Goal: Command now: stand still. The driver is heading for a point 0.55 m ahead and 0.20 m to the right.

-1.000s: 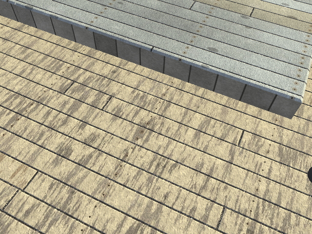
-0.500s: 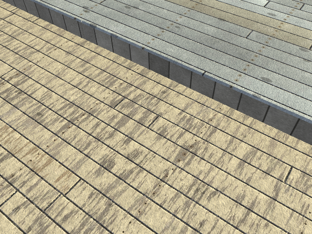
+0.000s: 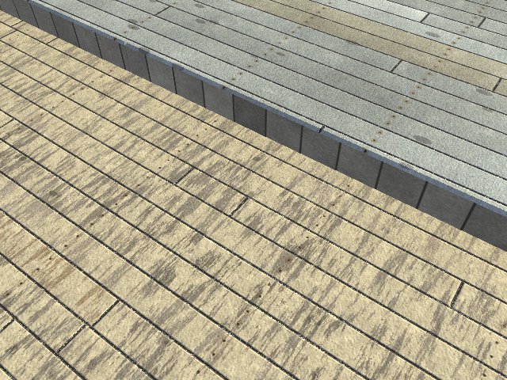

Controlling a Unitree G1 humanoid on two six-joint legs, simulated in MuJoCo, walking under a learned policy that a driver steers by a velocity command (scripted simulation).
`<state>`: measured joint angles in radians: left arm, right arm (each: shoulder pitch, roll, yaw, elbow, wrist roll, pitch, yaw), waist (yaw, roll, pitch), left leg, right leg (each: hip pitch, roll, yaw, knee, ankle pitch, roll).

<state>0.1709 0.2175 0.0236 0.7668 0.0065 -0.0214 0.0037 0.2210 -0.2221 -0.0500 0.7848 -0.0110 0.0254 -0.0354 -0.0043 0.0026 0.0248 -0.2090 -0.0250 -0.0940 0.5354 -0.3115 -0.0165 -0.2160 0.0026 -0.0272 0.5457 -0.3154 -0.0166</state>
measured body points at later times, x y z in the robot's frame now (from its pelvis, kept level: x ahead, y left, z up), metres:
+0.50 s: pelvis +0.00 -0.02 +0.01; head +0.01 -0.02 +0.45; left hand +0.08 +0.24 -0.13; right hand +0.05 -0.28 -0.14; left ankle -0.01 +0.13 -0.73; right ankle -0.01 -0.11 -0.73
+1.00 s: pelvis +0.07 +0.04 +0.00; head +0.08 +0.06 +0.45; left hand +0.13 +0.31 -0.15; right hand +0.13 -0.23 -0.13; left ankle +0.07 +0.15 -0.73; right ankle +0.00 -0.10 -0.69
